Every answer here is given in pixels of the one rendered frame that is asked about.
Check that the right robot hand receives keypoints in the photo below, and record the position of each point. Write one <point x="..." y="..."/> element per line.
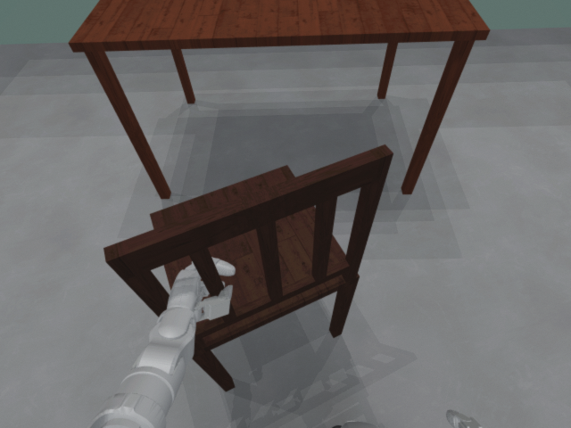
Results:
<point x="458" y="420"/>

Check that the table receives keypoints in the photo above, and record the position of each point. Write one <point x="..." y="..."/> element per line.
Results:
<point x="133" y="25"/>

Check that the chair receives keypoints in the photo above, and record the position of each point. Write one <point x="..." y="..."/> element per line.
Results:
<point x="281" y="246"/>

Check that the left robot forearm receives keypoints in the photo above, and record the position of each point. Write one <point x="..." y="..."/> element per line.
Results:
<point x="148" y="390"/>

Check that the left robot hand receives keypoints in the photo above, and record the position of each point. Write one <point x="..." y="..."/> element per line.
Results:
<point x="188" y="289"/>

